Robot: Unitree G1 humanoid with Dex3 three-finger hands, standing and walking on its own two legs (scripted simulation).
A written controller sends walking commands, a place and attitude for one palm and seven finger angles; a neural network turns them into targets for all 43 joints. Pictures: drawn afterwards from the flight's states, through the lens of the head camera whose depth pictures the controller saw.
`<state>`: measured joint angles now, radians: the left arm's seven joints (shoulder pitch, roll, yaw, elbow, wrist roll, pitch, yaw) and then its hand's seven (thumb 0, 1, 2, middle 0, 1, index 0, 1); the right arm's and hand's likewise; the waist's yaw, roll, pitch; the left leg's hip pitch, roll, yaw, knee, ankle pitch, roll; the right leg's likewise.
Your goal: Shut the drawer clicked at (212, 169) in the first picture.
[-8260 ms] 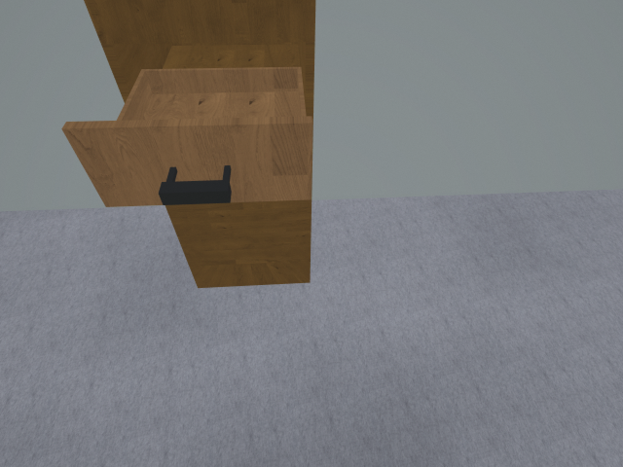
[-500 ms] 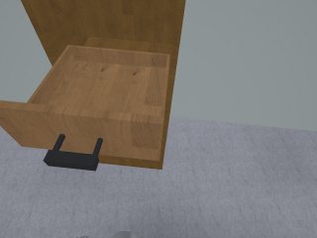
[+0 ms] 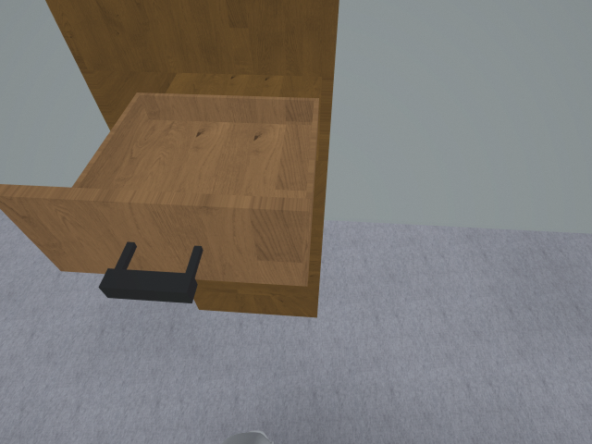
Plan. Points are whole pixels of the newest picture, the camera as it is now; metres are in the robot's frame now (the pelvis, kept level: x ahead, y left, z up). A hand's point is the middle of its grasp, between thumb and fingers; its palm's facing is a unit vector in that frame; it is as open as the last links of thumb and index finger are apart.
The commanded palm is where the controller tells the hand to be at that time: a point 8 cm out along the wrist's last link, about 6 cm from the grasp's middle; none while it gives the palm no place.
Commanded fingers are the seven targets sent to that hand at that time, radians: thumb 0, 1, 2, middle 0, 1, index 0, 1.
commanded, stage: come to a stop and stand still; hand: left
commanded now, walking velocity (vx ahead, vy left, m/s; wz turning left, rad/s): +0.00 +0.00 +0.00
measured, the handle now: (156, 268) +0.31 +0.21 +0.08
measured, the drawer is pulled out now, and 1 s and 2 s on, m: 0.30 0.30 0.30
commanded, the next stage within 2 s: look again from close up in 0.16 s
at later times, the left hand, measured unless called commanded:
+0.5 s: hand out of the picture +0.01 +0.18 -0.16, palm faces -0.05 -0.98 -0.20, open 7.4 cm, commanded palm none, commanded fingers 0.00 0.90 0.90 -0.20 -0.30 -0.20 -0.30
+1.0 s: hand out of the picture +0.09 +0.20 -0.08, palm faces +0.22 -0.95 -0.22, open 7.2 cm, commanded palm +0.08 +0.22 -0.03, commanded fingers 0.00 0.90 0.90 -0.34 -0.45 -0.34 -0.45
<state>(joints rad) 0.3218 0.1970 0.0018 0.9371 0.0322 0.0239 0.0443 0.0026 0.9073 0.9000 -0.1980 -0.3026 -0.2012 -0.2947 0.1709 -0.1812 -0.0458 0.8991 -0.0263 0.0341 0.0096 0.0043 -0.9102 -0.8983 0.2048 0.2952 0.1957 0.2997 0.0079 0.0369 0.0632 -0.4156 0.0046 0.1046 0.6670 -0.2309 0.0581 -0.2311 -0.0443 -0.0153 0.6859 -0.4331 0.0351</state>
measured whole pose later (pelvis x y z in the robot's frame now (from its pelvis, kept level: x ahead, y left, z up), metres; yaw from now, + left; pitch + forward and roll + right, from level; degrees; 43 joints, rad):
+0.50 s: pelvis -0.01 +0.00 +0.02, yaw -1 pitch -2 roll -1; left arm 0.31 0.18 -0.02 1.02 0.02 0.00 0.04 0.00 0.91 0.90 -0.20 -0.30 -0.20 -0.29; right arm 0.26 -0.17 -0.02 1.08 -0.02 0.02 0.01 0.00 -0.91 -0.90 0.20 0.30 0.19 0.30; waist -0.03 0.00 0.04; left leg -0.33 0.01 0.12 0.48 -0.13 0.06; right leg -0.15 -0.03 0.00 0.49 -0.31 0.04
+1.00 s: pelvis -0.01 +0.01 +0.01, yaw +2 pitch -1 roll +0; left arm 0.54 0.19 -0.01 0.26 -0.09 0.02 0.15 0.02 0.92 0.90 -0.22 -0.32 -0.22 -0.31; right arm 0.34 -0.18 0.02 0.92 0.04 -0.20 -0.05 0.01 -0.92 -0.90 0.21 0.30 0.20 0.30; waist -0.01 -0.03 0.01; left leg -0.37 -0.04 0.10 0.49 -0.13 0.06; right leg -0.23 -0.06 -0.02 0.61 -0.37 -0.01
